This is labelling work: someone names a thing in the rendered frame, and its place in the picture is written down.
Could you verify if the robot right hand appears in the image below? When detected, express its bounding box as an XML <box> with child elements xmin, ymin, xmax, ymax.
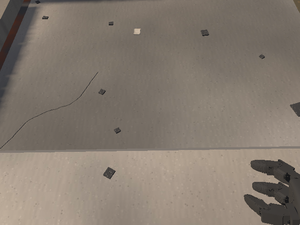
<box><xmin>244</xmin><ymin>159</ymin><xmax>300</xmax><ymax>225</ymax></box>

